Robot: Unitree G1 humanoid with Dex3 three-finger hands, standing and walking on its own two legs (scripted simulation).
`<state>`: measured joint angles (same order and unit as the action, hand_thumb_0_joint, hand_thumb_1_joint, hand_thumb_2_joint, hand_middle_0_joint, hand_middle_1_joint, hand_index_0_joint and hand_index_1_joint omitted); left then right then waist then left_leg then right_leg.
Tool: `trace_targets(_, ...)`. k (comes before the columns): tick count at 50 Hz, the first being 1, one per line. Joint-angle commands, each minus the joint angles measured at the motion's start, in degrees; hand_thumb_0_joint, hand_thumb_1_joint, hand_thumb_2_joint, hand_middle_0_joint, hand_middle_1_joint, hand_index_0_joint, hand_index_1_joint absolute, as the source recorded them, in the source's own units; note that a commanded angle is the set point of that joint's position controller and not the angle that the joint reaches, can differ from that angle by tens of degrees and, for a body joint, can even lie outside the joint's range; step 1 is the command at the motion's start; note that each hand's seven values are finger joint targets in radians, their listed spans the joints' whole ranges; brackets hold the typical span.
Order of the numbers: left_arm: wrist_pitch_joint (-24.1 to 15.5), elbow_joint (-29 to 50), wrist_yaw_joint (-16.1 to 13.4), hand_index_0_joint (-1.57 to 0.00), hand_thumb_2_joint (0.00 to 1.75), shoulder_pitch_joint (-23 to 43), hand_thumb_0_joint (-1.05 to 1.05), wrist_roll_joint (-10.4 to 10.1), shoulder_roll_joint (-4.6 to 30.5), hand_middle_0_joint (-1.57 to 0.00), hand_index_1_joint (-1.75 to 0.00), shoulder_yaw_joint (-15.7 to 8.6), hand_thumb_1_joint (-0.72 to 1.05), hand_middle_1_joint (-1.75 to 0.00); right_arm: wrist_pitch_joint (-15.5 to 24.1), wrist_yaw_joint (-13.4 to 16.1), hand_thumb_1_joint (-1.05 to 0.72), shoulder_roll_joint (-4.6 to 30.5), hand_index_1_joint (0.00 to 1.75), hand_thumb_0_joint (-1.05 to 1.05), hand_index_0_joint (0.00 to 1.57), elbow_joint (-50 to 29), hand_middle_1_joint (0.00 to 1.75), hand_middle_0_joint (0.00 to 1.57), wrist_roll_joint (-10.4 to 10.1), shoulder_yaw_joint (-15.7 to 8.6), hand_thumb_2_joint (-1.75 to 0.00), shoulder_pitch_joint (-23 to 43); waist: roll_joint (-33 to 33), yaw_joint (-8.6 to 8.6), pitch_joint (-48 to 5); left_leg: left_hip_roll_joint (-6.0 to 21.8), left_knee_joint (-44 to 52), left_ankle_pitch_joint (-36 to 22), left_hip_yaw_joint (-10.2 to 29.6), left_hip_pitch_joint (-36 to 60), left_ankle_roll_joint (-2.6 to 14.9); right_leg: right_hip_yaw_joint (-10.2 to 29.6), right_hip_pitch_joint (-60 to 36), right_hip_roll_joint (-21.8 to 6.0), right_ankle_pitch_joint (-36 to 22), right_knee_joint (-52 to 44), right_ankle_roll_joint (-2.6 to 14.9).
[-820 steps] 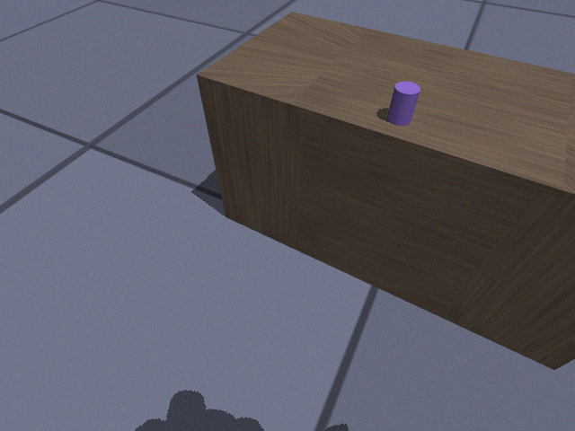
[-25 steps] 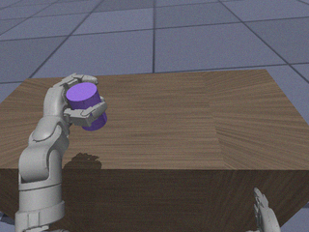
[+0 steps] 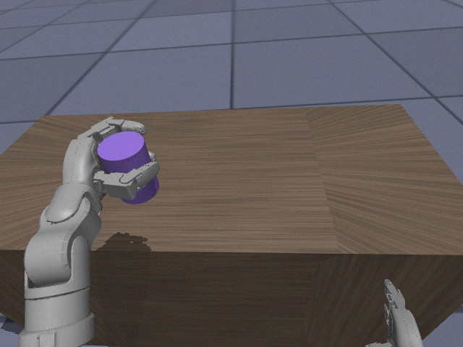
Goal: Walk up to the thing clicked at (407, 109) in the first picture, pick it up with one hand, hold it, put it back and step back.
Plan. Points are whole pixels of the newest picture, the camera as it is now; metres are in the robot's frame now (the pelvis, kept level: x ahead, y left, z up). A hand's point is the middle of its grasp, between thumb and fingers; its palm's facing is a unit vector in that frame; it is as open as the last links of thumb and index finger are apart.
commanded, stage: hold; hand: left
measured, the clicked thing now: (131, 168) +0.32 +0.17 +0.21
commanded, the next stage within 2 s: crouch in 1.30 s
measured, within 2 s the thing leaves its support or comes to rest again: neither
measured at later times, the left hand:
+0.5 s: hand (128, 165) +0.32 +0.17 +0.22, palm faces +0.11 -0.99 +0.00, open 9.0 cm
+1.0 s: hand (130, 163) +0.32 +0.16 +0.22, palm faces +0.10 -1.00 +0.01, open 9.0 cm
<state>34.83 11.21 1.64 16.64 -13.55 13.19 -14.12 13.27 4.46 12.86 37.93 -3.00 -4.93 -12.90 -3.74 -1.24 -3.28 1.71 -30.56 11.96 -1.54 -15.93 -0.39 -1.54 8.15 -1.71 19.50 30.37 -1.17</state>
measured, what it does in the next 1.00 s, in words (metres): stands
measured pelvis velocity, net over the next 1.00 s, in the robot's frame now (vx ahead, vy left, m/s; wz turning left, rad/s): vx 0.00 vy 0.00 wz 0.00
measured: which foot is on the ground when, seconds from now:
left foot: down 0.00-1.00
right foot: down 0.00-1.00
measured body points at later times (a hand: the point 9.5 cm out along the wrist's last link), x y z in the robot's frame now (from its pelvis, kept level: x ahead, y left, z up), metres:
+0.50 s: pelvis +0.00 +0.00 +0.00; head -0.04 -0.02 +0.45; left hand +0.31 +0.22 +0.22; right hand +0.17 -0.25 -0.07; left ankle +0.05 +0.12 -0.73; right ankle -0.03 -0.13 -0.73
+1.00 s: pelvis +0.00 +0.00 +0.00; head -0.04 -0.03 +0.45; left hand +0.31 +0.22 +0.22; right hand +0.17 -0.25 -0.07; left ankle +0.05 +0.12 -0.73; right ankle -0.03 -0.13 -0.73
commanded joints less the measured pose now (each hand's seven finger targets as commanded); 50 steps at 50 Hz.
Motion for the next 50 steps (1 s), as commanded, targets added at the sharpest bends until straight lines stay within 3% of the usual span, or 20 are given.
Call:
trace_targets(1, -5.79, 12.82, -0.37, -1.30, 1.30, 24.87, 0.00, -0.56, 10.41, -1.28, -1.44, -3.73, 0.31, -1.44, 3.66, 0.61, 0.52, 5.96, 0.05, 0.00, 0.05, -9.89, 0.05, 0.05, 0.06, -1.20, -0.06, 6.85, 1.89, 0.67, -10.30, -1.32, 2.88, -7.25, 0.01, 12.42, 1.35, -1.39, 7.91, 1.84, -11.37, -6.14, 0.46)
trace_targets(5, -5.90, 15.57, -0.56, -1.29, 1.31, 27.73, 0.00, -1.04, 11.86, -1.28, -1.45, -5.32, 0.28, -1.44, 3.77, 0.63, 0.52, 6.42, 0.05, 0.00, 0.05, -9.08, 0.05, 0.05, 0.19, -1.85, -0.06, 6.31, 1.36, 0.29, -10.93, -1.01, 2.89, -7.50, 0.23, 12.69, 1.14, -1.55, 7.67, 2.02, -11.36, -6.02, 0.71)
trace_targets(7, -5.16, 11.92, -0.36, -1.30, 1.33, 25.21, 0.00, -0.82, 8.59, -1.29, -1.46, -2.60, 0.29, -1.45, 3.85, 0.56, 0.53, 6.32, 0.05, 0.00, 0.05, -9.44, 0.05, 0.05, 0.06, -1.78, -0.06, 7.50, 2.23, 0.44, -9.30, -1.05, 3.19, -7.10, 0.25, 11.93, 1.12, -1.68, 8.64, 2.12, -10.82, -6.22, 0.75)
trace_targets(10, -5.61, 14.88, -0.20, -1.31, 1.32, 27.21, 0.00, -0.64, 11.60, -1.29, -1.45, -4.80, 0.29, -1.45, 3.98, 0.57, 0.53, 7.27, 0.05, 0.00, 0.05, -9.89, 0.05, 0.05, 0.24, -2.48, -0.06, 6.62, 1.90, 0.38, -11.95, -1.16, 2.78, -7.25, 0.03, 12.87, 1.16, -1.48, 7.75, 2.06, -11.02, -6.30, 0.70)
trace_targets(17, -5.56, 13.10, 0.09, -1.31, 1.32, 24.54, 0.00, -0.76, 10.42, -1.29, -1.45, -4.44, 0.30, -1.45, 3.62, 0.29, 0.53, 5.52, 0.05, 0.00, 0.05, -9.37, 0.05, 0.05, 0.17, -0.98, -0.06, 7.31, 2.86, -0.40, -10.01, -1.31, 2.92, -7.33, 0.03, 11.41, 1.33, -1.36, 7.62, 1.91, -11.03, -6.36, 0.58)
trace_targets(19, -5.96, 14.83, -0.12, -1.31, 1.32, 25.58, 0.00, -0.90, 11.50, -1.29, -1.46, -5.72, 0.32, -1.45, 3.79, 0.49, 0.52, 7.11, 0.05, 0.00, 0.05, -8.88, 0.05, 0.05, 0.37, -2.50, -0.06, 6.75, 2.74, 0.02, -11.33, -1.27, 2.65, -7.11, -0.02, 12.11, 1.40, -1.31, 7.27, 1.87, -11.07, -6.21, 0.49)
trace_targets(21, -6.20, 14.98, -0.17, -1.29, 1.31, 24.90, 0.00, -0.45, 9.93, -1.27, -1.44, -3.58, 0.32, -1.44, 3.78, 0.30, 0.53, 5.47, 0.05, 0.00, 0.05, -9.97, 0.05, 0.05, 0.28, -0.83, -0.06, 7.83, 1.57, -0.25, -10.80, -1.36, 2.86, -7.74, -0.04, 11.87, 1.29, -1.30, 7.73, 1.83, -11.49, -6.22, 0.58)
trace_targets(22, -6.38, 14.40, -0.23, -1.29, 1.32, 24.28, 0.00, -0.69, 11.07, -1.27, -1.44, -5.47, 0.30, -1.44, 3.70, 0.52, 0.53, 6.45, 0.05, 0.00, 0.05, -9.57, 0.05, 0.05, 0.41, -1.75, -0.06, 6.79, 3.42, 0.08, -11.39, -1.23, 2.55, -7.64, 0.01, 12.29, 1.45, -1.20, 7.30, 1.89, -11.40, -6.17, 0.40)
trace_targets(29, -7.41, 15.05, 0.07, -1.30, 1.33, 23.60, 0.00, -0.84, 11.15, -1.28, -1.45, -5.19, 0.33, -1.45, 4.46, 0.98, 0.52, 6.21, 0.05, 0.00, 0.05, -9.16, 0.05, 0.05, 0.52, -1.42, -0.06, 6.70, 3.26, 0.85, -10.40, -1.25, 2.77, -5.97, -0.06, 12.03, 1.50, -1.16, 7.88, 1.99, -10.31, -6.52, 0.20)
trace_targets(30, -7.48, 16.35, 0.18, -1.28, 1.33, 24.50, 0.00, -0.43, 10.49, -1.27, -1.44, -3.34, 0.31, -1.44, 4.59, 1.10, 0.52, 6.29, 0.05, 0.00, 0.05, -9.04, 0.05, 0.05, 0.56, -1.35, -0.06, 7.96, 0.95, 0.60, -10.54, -1.31, 3.09, -6.23, 0.00, 12.40, 1.30, -1.15, 8.53, 1.92, -10.33, -6.30, 0.58)
trace_targets(32, -7.54, 16.25, 0.24, -1.28, 1.33, 23.83, 0.00, -0.77, 10.73, -1.27, -1.44, -4.37, 0.31, -1.44, 4.69, 1.28, 0.52, 6.14, 0.05, 0.00, 0.05, -8.39, 0.05, 0.05, 0.52, -1.40, -0.06, 7.15, 1.59, 0.49, -10.35, -1.13, 3.16, -5.85, 0.12, 12.62, 1.13, -1.52, 8.89, 2.15, -9.60, -6.48, 0.65)
trace_targets(33, -7.21, 15.60, 0.41, -1.29, 1.34, 23.58, 0.00, -0.96, 9.29, -1.27, -1.45, -3.01, 0.31, -1.45, 4.92, 1.40, 0.52, 6.41, 0.05, 0.00, 0.05, -8.57, 0.05, 0.05, 0.56, -1.64, -0.06, 7.70, 1.80, 1.06, -10.40, -1.16, 3.06, -5.88, 0.15, 12.91, 1.26, -1.41, 9.00, 2.06, -9.88, -6.39, 0.59)
trace_targets(36, -7.17, 14.88, 0.41, -1.27, 1.32, 23.89, 0.00, -0.83, 9.69, -1.26, -1.44, -3.44, 0.30, -1.43, 5.17, 1.26, 0.52, 6.30, 0.05, 0.00, 0.05, -8.01, 0.05, 0.05, 0.65, -1.56, -0.06, 7.74, 1.67, 0.72, -10.09, -1.17, 3.11, -5.79, 0.12, 12.53, 1.14, -1.49, 9.01, 2.11, -9.65, -6.34, 0.69)
trace_targets(37, -7.60, 18.12, 0.22, -1.28, 1.32, 25.78, 0.00, -0.98, 12.47, -1.27, -1.45, -5.74, 0.28, -1.44, 5.07, 1.20, 0.52, 6.69, 0.05, 0.00, 0.05, -7.72, 0.05, 0.05, 0.68, -1.82, -0.06, 6.77, 1.27, 0.09, -10.94, -1.06, 3.13, -5.38, 0.21, 12.32, 1.06, -1.54, 8.39, 2.20, -9.23, -6.39, 0.77)
trace_targets(39, -6.66, 13.52, 0.36, -1.29, 1.33, 22.81, 0.00, -0.64, 8.75, -1.28, -1.45, -2.60, 0.30, -1.45, 5.07, 1.15, 0.53, 6.14, 0.05, 0.00, 0.05, -8.21, 0.05, 0.05, 0.60, -1.53, -0.06, 7.89, 1.86, 0.42, -9.62, -1.15, 3.28, -5.61, 0.13, 11.78, 1.14, -1.58, 8.77, 2.16, -9.56, -6.39, 0.71)
trace_targets(42, -6.66, 14.47, 0.25, -1.28, 1.33, 23.98, 0.00, -0.99, 10.82, -1.26, -1.44, -4.73, 0.29, -1.44, 4.88, 1.28, 0.52, 6.84, 0.05, 0.00, 0.05, -8.03, 0.05, 0.05, 0.57, -2.23, -0.06, 7.09, 3.03, 0.60, -10.51, -1.38, 2.79, -6.12, -0.19, 12.21, 1.49, -1.20, 8.13, 1.88, -10.29, -6.74, 0.37)
trace_targets(44, -6.56, 13.63, 0.08, -1.28, 1.31, 24.29, 0.00, -0.58, 9.99, -1.26, -1.44, -3.70, 0.28, -1.44, 5.03, 1.16, 0.52, 6.49, 0.05, 0.00, 0.05, -8.16, 0.05, 0.05, 0.51, -1.91, -0.06, 8.31, 2.50, 0.28, -10.17, -1.32, 3.07, -6.72, -0.03, 12.24, 1.25, -1.43, 8.72, 2.07, -10.59, -6.27, 0.53)
trace_targets(45, -7.16, 16.62, -0.18, -1.28, 1.32, 26.68, 0.00, -1.01, 11.82, -1.26, -1.44, -5.83, 0.26, -1.44, 4.90, 1.16, 0.52, 6.28, 0.05, 0.00, 0.05, -8.95, 0.05, 0.05, 0.66, -1.69, -0.06, 7.22, 2.94, -0.02, -12.00, -1.32, 2.59, -7.47, -0.15, 12.71, 1.44, -1.22, 7.35, 1.86, -11.39, -6.47, 0.36)
trace_targets(47, -6.41, 10.57, -0.18, -1.29, 1.33, 22.76, 0.00, -0.68, 9.35, -1.27, -1.46, -4.05, 0.28, -1.45, 4.84, 1.25, 0.52, 5.90, 0.05, 0.00, 0.05, -8.49, 0.05, 0.05, 0.57, -1.39, -0.06, 7.56, 4.48, 0.31, -9.29, -1.38, 2.82, -6.85, -0.11, 11.42, 1.53, -1.28, 7.93, 1.95, -11.06, -6.32, 0.22)
trace_targets(50, -6.91, 11.93, -0.18, -1.29, 1.34, 24.26, 0.00, -0.74, 9.68, -1.28, -1.46, -3.88, 0.30, -1.45, 4.56, 1.17, 0.52, 5.92, 0.05, 0.00, 0.05, -8.37, 0.05, 0.05, 0.48, -1.31, -0.06, 7.24, 3.76, 0.52, -9.77, -1.37, 2.91, -6.62, -0.12, 11.70, 1.55, -1.32, 8.22, 1.83, -11.02, -6.49, 0.30)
